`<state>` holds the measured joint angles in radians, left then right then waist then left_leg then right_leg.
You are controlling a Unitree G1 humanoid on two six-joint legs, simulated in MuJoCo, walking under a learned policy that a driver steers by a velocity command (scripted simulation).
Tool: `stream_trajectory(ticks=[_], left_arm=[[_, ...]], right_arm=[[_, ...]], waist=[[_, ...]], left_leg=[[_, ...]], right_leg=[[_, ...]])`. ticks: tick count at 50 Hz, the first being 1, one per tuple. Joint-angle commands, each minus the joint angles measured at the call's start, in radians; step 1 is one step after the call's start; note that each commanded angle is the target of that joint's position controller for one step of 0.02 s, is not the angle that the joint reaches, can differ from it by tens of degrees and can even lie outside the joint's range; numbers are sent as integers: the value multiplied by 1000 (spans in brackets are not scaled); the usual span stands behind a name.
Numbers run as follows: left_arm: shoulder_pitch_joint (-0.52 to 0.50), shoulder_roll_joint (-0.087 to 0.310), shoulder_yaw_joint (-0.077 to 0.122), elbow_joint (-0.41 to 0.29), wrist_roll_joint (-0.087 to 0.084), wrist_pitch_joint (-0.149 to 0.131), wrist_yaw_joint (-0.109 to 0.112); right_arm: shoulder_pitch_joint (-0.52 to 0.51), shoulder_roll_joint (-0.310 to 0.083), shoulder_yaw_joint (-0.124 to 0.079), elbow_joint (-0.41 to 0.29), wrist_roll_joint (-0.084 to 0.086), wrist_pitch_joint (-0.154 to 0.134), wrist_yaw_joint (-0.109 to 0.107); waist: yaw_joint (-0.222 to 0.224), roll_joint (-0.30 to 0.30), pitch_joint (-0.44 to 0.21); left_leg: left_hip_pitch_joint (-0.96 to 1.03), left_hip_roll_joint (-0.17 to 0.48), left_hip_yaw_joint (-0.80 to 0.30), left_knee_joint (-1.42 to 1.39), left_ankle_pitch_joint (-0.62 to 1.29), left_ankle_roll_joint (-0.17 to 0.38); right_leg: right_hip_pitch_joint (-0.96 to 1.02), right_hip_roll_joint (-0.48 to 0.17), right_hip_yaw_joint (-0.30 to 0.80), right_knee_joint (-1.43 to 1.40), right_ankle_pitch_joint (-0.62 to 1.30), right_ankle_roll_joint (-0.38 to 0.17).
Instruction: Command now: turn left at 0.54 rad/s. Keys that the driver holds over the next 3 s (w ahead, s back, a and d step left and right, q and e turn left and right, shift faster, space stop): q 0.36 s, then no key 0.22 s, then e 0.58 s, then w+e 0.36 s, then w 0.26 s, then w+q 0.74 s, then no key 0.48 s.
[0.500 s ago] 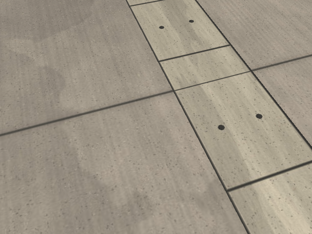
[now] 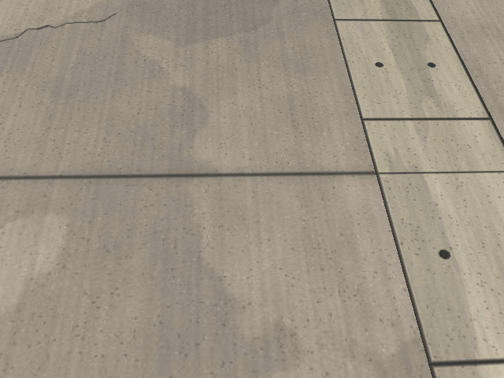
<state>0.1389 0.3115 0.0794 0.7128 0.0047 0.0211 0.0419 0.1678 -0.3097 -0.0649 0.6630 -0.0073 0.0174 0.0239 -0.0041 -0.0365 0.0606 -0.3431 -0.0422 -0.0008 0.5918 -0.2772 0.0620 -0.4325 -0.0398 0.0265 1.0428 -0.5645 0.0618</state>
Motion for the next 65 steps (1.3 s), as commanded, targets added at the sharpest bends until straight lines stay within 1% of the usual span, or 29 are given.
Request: stream_trajectory(ticks=[1,4,8,14,17,18,19,20,21,22,25,28,31,34,35,36,37,38,42,45,51,52,53,54,55,57,60,62,65], left_arm=[[-40,117,33,-78,5,-12,19],[3,87,29,-63,0,-17,11],[-34,60,16,-70,-1,-24,3],[-41,81,21,-76,-12,-46,-18],[9,83,27,-64,-16,-62,-31],[40,89,32,-52,-13,-66,-32],[64,138,43,-52,1,-65,-29],[12,219,53,-66,23,-54,-24],[24,177,46,-73,44,-56,-28],[-7,132,29,-84,32,-59,-26],[-50,83,8,-80,-6,-54,-21],[-17,79,3,-61,3,-43,-18],[-2,82,-2,-44,1,-33,-26],[31,110,-3,-21,-26,-28,-36],[65,117,-3,-13,-25,-39,-40],[64,98,-12,-26,-1,-55,-49],[54,58,-20,-40,-13,-62,-50],[8,85,-18,-40,-11,-58,-45],[12,91,2,-53,-19,-22,-35],[15,68,3,-67,-28,-5,-47],[112,86,18,-62,-25,14,-73],[131,135,35,-69,-17,13,-61],[140,281,63,-106,-14,7,-44],[180,253,47,-118,26,-16,-58],[142,228,39,-120,27,-36,-65],[58,182,27,-124,-10,-42,-51],[74,158,15,-126,-22,-31,-26],[99,151,13,-128,-21,-35,-19],[130,167,19,-120,-17,-41,-10]], right_arm=[[-6,-173,-45,-67,21,-22,-23],[-23,-160,-38,-78,14,-5,-43],[-8,-171,-45,-80,19,7,-58],[-25,-183,-53,-93,19,21,-48],[-55,-176,-53,-101,33,30,-48],[-63,-165,-49,-104,40,33,-51],[-30,-126,-37,-104,33,32,-53],[21,-85,-27,-113,26,26,-52],[13,-164,-50,-108,13,16,-54],[37,-207,-67,-87,14,15,-53],[49,-137,-55,-44,18,35,-58],[4,-77,-31,-60,24,32,-53],[-27,-18,-3,-63,10,27,-46],[38,-58,-18,-17,8,20,-43],[52,-108,-28,-21,3,18,-50],[88,-181,-42,-27,-7,21,-63],[71,-208,-53,-4,-10,27,-62],[31,-150,-42,-21,-12,23,-56],[10,-132,-39,-27,-6,2,-72],[-3,-140,-45,-22,4,-4,-77],[-60,-144,-49,-12,37,13,-71],[6,-109,-42,10,26,7,-64],[0,-40,-16,-36,-37,3,-59],[-89,-76,-24,-61,-15,-4,-67],[-104,-109,-35,-57,10,-1,-71],[-85,-127,-46,-25,5,5,-81],[-40,-112,-47,-12,8,-5,-66],[-73,-106,-45,-18,15,-21,-54],[-126,-98,-41,-29,14,-52,-43]], waist=[[-14,113,-134],[12,147,-155],[-10,157,-150],[-23,196,-130],[10,195,-142],[30,183,-145],[18,102,-177],[-52,-166,-141],[-12,-201,-132],[-24,-127,-120],[-22,-83,-82],[3,-119,-104],[28,-162,-125],[-5,-137,-92],[2,-97,-111],[12,33,-161],[31,217,-158],[3,200,-123],[-10,264,-57],[-11,192,-57],[38,158,-117],[30,15,-122],[2,-304,-118],[81,-203,-200],[60,-109,-148],[24,-29,-101],[7,-68,-143],[28,-87,-106],[48,-91,-64]], left_leg=[[259,284,-368,-235,453,178],[201,222,-316,-246,451,167],[204,206,-357,-243,315,166],[150,195,-485,-228,236,164],[158,165,-528,-176,291,132],[125,133,-513,-145,258,97],[53,84,-447,-49,100,43],[-126,-80,-246,133,-217,-24],[-181,-84,-183,375,-388,-78],[-184,-50,-198,506,-338,-102],[-210,-44,-188,582,-202,-150],[-150,-18,-124,405,-175,-169],[25,32,-53,106,-194,-167],[210,2,-11,-273,106,-126],[313,53,-70,-271,202,-93],[412,179,-158,-195,431,-47],[319,231,-186,-183,348,43],[252,247,-215,-224,242,82],[224,337,-254,-233,376,133],[254,377,-221,-217,537,165],[170,295,-32,-59,408,58],[62,225,53,111,198,-19],[-237,72,106,425,-372,-138],[-279,19,-64,589,-463,-134],[-306,44,-92,652,-395,-122],[-317,81,-103,601,-227,-115],[-249,64,-87,530,-65,-129],[-285,60,-83,415,-14,-131],[-292,52,-93,236,16,-138]], right_leg=[[-232,-9,75,111,78,2],[-141,31,55,55,184,25],[-105,50,67,-156,226,41],[19,82,78,-355,203,21],[125,89,68,-557,284,-9],[209,72,61,-674,395,-25],[320,-63,156,-710,474,-72],[363,-244,385,-741,654,-202],[300,-355,505,-754,710,-340],[277,-333,445,-743,683,-349],[288,-200,260,-709,653,-268],[331,-159,180,-695,713,-272],[299,-142,171,-683,698,-266],[232,-120,207,-655,681,-230],[169,-113,218,-653,637,-181],[99,-62,173,-577,522,-126],[75,29,52,-538,307,-72],[89,37,27,-485,260,-41],[-24,34,-3,-231,75,-36],[-83,-3,-6,-132,-7,-27],[208,59,-108,-514,343,-71],[324,19,14,-618,557,-114],[459,-274,443,-652,996,-270],[409,-357,570,-700,941,-425],[387,-317,493,-708,846,-410],[358,-224,377,-701,695,-311],[346,-141,333,-761,411,-286],[360,-133,381,-827,136,-292],[378,-136,418,-852,101,-295]])
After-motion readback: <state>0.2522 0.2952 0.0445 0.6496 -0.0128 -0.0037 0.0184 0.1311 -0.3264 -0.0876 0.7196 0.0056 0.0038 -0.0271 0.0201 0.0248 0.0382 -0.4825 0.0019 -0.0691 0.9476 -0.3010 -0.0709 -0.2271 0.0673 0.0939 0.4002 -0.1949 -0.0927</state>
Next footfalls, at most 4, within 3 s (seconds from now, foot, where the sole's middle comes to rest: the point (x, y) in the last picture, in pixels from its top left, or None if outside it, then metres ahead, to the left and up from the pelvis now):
0.38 right None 0.10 -0.13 -0.77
0.70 left None -0.01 0.12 -0.77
1.04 right None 0.06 -0.12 -0.77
1.58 left None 0.19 0.08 -0.77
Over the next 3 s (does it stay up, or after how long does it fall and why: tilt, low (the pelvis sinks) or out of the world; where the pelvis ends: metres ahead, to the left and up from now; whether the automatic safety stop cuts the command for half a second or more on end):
stays up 0.74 -0.09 0.01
